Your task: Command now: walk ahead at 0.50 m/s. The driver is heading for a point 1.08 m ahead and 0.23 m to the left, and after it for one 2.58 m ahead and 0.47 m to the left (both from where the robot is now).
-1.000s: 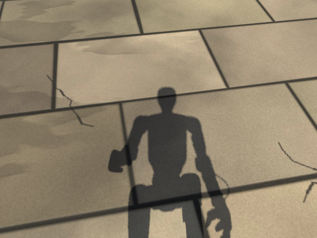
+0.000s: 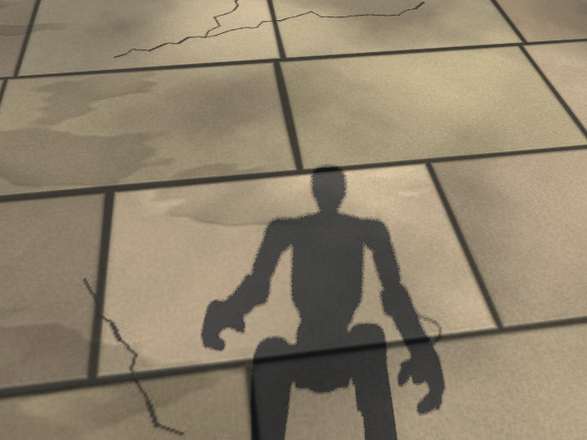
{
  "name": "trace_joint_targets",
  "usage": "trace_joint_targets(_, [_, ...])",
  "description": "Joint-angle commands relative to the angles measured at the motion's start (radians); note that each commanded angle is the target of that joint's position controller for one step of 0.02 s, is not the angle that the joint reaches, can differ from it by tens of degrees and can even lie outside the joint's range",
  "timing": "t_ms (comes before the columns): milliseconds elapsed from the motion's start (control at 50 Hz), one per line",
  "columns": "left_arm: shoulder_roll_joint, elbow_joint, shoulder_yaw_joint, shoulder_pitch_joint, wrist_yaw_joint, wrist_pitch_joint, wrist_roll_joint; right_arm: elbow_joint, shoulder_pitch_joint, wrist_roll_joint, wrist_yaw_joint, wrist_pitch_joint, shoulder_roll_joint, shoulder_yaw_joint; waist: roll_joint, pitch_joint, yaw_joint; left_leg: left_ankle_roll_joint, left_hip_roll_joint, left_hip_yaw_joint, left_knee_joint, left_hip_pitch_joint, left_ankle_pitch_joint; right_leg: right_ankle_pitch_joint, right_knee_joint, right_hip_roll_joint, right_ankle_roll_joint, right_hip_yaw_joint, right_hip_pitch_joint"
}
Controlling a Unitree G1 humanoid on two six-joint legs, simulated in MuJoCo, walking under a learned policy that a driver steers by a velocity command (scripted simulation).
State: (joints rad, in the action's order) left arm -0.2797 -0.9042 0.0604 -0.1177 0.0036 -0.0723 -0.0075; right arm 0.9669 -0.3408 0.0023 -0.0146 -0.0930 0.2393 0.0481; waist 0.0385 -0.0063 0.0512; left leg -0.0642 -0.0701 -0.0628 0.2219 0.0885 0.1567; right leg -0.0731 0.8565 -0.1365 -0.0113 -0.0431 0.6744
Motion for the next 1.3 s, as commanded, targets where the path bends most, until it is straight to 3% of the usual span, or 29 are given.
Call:
trace_joint_targets(20, [-0.027, 0.062, 0.001, 0.069, -0.007, -0.011, 0.0, -0.046, 0.011, -0.007, 0.015, -0.011, 0.157, 0.029, -0.093, -0.043, -0.013, -0.134, 0.249, 0.13, -0.125, 0.04, -0.195, 0.161, -0.168, 0.016, 0.006, 0.023, -0.017])
trace_joint_targets(140, [-0.036, 0.123, -0.008, 0.222, -0.037, -0.024, -0.012, 0.01, -0.081, -0.018, 0.022, 0.013, 0.171, 0.037, -0.097, -0.085, 0.022, -0.123, 0.316, 0.13, -0.064, -0.136, -0.215, 0.119, -0.325, 0.049, -0.024, 0.03, 0.007])
trace_joint_targets(180, [-0.056, 0.129, -0.002, 0.206, -0.046, -0.03, -0.013, 0.013, -0.071, -0.021, 0.027, 0.023, 0.182, 0.043, -0.109, -0.069, -0.003, -0.107, 0.34, 0.135, -0.012, -0.186, -0.303, 0.046, -0.351, 0.064, -0.048, 0.038, -0.037])
trace_joint_targets(220, [-0.103, 0.089, 0.024, 0.053, -0.044, -0.037, 0.002, 0.006, -0.034, -0.017, 0.03, 0.036, 0.183, 0.043, -0.13, 0.023, -0.094, -0.065, 0.289, 0.108, 0.19, -0.171, -0.659, 0.046, -0.395, 0.132, -0.082, 0.085, -0.286])
trace_joint_targets(240, [-0.157, 0.046, 0.047, -0.101, -0.038, -0.041, 0.016, -0.005, -0.036, -0.01, 0.031, 0.039, 0.158, 0.031, -0.11, 0.135, -0.155, -0.025, 0.225, 0.081, 0.386, -0.073, -0.644, 0.216, -0.38, 0.099, -0.115, 0.06, -0.536])
trace_joint_targets(260, [-0.247, 0.023, 0.064, -0.247, -0.028, -0.042, 0.042, -0.035, -0.083, 0.015, 0.03, 0.03, 0.098, 0.008, 0.062, 0.308, -0.163, 0.035, 0.115, 0.042, 0.738, 0.234, -0.217, 0.531, -0.301, -0.146, -0.208, -0.198, -0.923])
trace_joint_targets(280, [-0.224, 0.011, 0.054, -0.263, -0.03, -0.027, 0.028, 0.004, -0.207, -0.008, 0.024, 0.016, 0.015, -0.015, 0.263, 0.476, -0.129, 0.079, -0.02, 0.122, 1.037, 0.466, 0.502, 0.619, -0.388, -0.335, -0.356, -0.521, -1.122])
trace_joint_targets(300, [-0.157, 0.032, 0.035, -0.222, -0.03, -0.02, 0.014, 0.007, -0.145, -0.033, 0.025, 0.008, 0.149, 0.021, 0.116, 0.408, -0.151, 0.073, 0.036, 0.231, 1.12, 0.496, 0.497, 0.588, -0.417, -0.292, -0.311, -0.433, -0.992])
trace_joint_targets(320, [-0.122, 0.054, 0.022, -0.126, -0.021, -0.018, 0.013, -0.032, -0.042, -0.051, 0.031, 0.01, 0.168, 0.031, 0.091, 0.26, -0.126, 0.07, 0.083, 0.187, 1.108, 0.553, 0.446, 0.598, -0.43, -0.255, -0.265, -0.275, -0.858])
trace_joint_targets(340, [-0.096, 0.055, 0.012, -0.06, -0.019, -0.022, 0.016, -0.034, -0.007, -0.044, 0.039, 0.022, 0.144, 0.031, 0.022, 0.17, -0.092, 0.08, 0.124, 0.161, 1.047, 0.532, 0.383, 0.589, -0.471, -0.207, -0.234, -0.173, -0.709])
trace_joint_targets(380, [-0.068, 0.051, 0.007, 0.006, -0.018, -0.026, 0.031, -0.033, -0.034, -0.028, 0.05, 0.064, 0.11, 0.041, 0.052, 0.106, -0.03, 0.085, 0.167, 0.144, 0.97, 0.403, 0.292, 0.5, -0.546, -0.161, -0.203, -0.062, -0.504])
trace_joint_targets(440, [-0.095, 0.045, 0.015, 0.044, -0.007, -0.026, 0.042, -0.07, -0.031, -0.023, 0.057, 0.104, 0.08, 0.048, 0.058, 0.071, 0.002, 0.097, 0.163, 0.118, 0.913, 0.388, 0.213, 0.46, -0.616, -0.159, -0.236, 0.029, -0.406])
trace_joint_targets(560, [-0.136, 0.036, 0.03, 0.049, 0.038, 0.015, 0.025, -0.163, 0.113, -0.016, 0.037, 0.118, 0.089, 0.054, 0.048, 0.061, -0.034, 0.094, 0.181, 0.077, 0.65, 0.398, 0.028, 0.237, -0.659, -0.158, -0.219, 0.133, -0.472])
trace_joint_targets(680, [-0.18, 0.034, 0.048, 0.014, 0.038, 0.062, 0.002, -0.245, 0.213, -0.019, 0.004, 0.135, 0.108, 0.064, 0.054, 0.042, -0.065, 0.067, 0.151, 0.018, 0.497, 0.398, 0.15, 0.225, -0.567, -0.214, -0.193, 0.136, -0.61])
trace_joint_targets(740, [-0.185, 0.04, 0.055, 0.027, 0.04, 0.078, -0.019, -0.254, 0.175, -0.02, -0.009, 0.136, 0.112, 0.071, 0.055, 0.059, -0.025, 0.021, 0.109, -0.024, 0.29, 0.278, 0.054, 0.267, -0.431, -0.199, -0.122, 0.17, -0.627])
trace_joint_targets(760, [-0.165, 0.021, 0.053, -0.028, 0.036, 0.079, -0.017, -0.247, 0.132, -0.014, 0.001, 0.132, 0.153, 0.086, 0.002, 0.086, -0.013, -0.016, 0.096, 0.014, 0.187, 0.158, -0.117, 0.228, -0.315, -0.144, -0.059, 0.21, -0.586])
trace_joint_targets(780, [-0.125, 0.044, 0.042, -0.017, 0.029, 0.072, 0.015, -0.246, 0.065, -0.006, 0.022, 0.129, 0.269, 0.12, -0.195, 0.133, -0.009, -0.09, 0.25, 0.24, 0.176, -0.043, -0.537, 0.018, -0.05, -0.046, 0.022, 0.279, -0.379])
trace_joint_targets(800, [-0.079, 0.105, 0.026, 0.042, 0.025, 0.065, 0.038, -0.257, 0.057, 0.018, 0.027, 0.123, 0.344, 0.128, -0.382, 0.166, -0.019, -0.306, 0.462, 0.568, 0.173, -0.173, -0.765, -0.597, 0.197, 0.126, 0.092, 0.223, -0.065])
trace_joint_targets(820, [-0.119, 0.098, 0.039, 0.093, 0.016, 0.062, 0.029, -0.263, 0.048, 0.019, 0.017, 0.104, 0.272, 0.107, -0.194, 0.225, 0.017, -0.325, 0.444, 0.521, 0.172, -0.174, -0.738, -0.631, 0.348, 0.116, 0.083, 0.041, -0.034])
trace_joint_targets(840, [-0.123, 0.1, 0.041, 0.094, 0.013, 0.062, -0.001, -0.27, 0.095, 0.012, 0.017, 0.087, 0.258, 0.101, -0.16, 0.191, -0.008, -0.274, 0.393, 0.422, 0.165, -0.141, -0.666, -0.544, 0.365, 0.104, 0.065, 0.015, -0.002])
trace_joint_targets(860, [-0.114, 0.081, 0.042, 0.077, 0.022, 0.064, -0.005, -0.28, 0.151, -0.005, 0.023, 0.08, 0.242, 0.1, -0.112, 0.156, -0.035, -0.215, 0.337, 0.366, 0.161, -0.101, -0.55, -0.463, 0.327, 0.089, 0.058, 0.002, 0.01])
trace_joint_targets(880, [-0.137, 0.08, 0.05, 0.081, 0.033, 0.066, 0.007, -0.289, 0.191, -0.02, 0.029, 0.083, 0.216, 0.091, -0.111, 0.129, -0.047, -0.186, 0.32, 0.352, 0.148, -0.06, -0.485, -0.405, 0.285, 0.08, 0.06, -0.008, 0.01])
trace_joint_targets(1000, [-0.101, 0.072, 0.043, 0.058, 0.039, 0.072, 0.004, -0.293, 0.191, -0.007, 0.048, 0.088, 0.21, 0.08, -0.156, 0.142, -0.058, -0.177, 0.281, 0.331, 0.13, 0.006, -0.409, -0.284, 0.092, 0.112, 0.084, -0.008, -0.11])
trace_joint_targets(1180, [-0.099, 0.054, 0.032, 0.02, 0.011, 0.059, -0.001, -0.268, 0.235, 0.001, 0.042, 0.105, 0.182, 0.045, -0.182, 0.084, -0.058, -0.138, 0.249, 0.371, 0.176, 0.12, -0.223, -0.212, -0.296, 0.123, 0.053, 0.034, -0.38])
trace_joint_targets(1220, [-0.12, 0.037, 0.032, -0.029, 0.003, 0.048, 0.02, -0.252, 0.2, 0.0, 0.045, 0.104, 0.147, 0.029, -0.119, 0.09, -0.074, -0.054, 0.183, 0.342, 0.232, 0.182, -0.116, 0.039, -0.495, 0.069, 0.01, -0.018, -0.549])
trace_joint_targets(1240, [-0.194, 0.044, 0.042, -0.045, 0.006, 0.048, 0.035, -0.251, 0.155, 0.021, 0.043, 0.098, 0.115, 0.019, 0.057, 0.115, -0.03, 0.006, 0.079, 0.246, 0.382, 0.25, 0.076, 0.256, -0.499, -0.096, -0.051, -0.176, -0.622])
trace_joint_targets(1260, [-0.183, 0.035, 0.032, 0.004, 0.004, 0.048, 0.039, -0.267, 0.158, 0.014, 0.043, 0.096, 0.115, 0.024, 0.193, 0.077, 0.003, 0.049, 0.022, 0.17, 0.381, 0.265, 0.283, 0.246, -0.517, -0.192, -0.19, -0.276, -0.501])
trace_joint_targets(1280, [-0.124, 0.058, 0.016, 0.071, 0.003, 0.041, 0.037, -0.253, 0.183, 0.016, 0.045, 0.096, 0.159, 0.032, 0.161, 0.065, -0.008, 0.07, 0.058, 0.162, 0.408, 0.2, 0.28, 0.164, -0.538, -0.175, -0.212, -0.269, -0.448])
trace_joint_targets(1300, [-0.115, 0.055, 0.013, 0.084, 0.004, 0.037, 0.033, -0.252, 0.207, 0.01, 0.046, 0.097, 0.166, 0.038, 0.145, 0.059, -0.014, 0.069, 0.058, 0.151, 0.377, 0.191, 0.208, 0.11, -0.529, -0.124, -0.173, -0.223, -0.458])
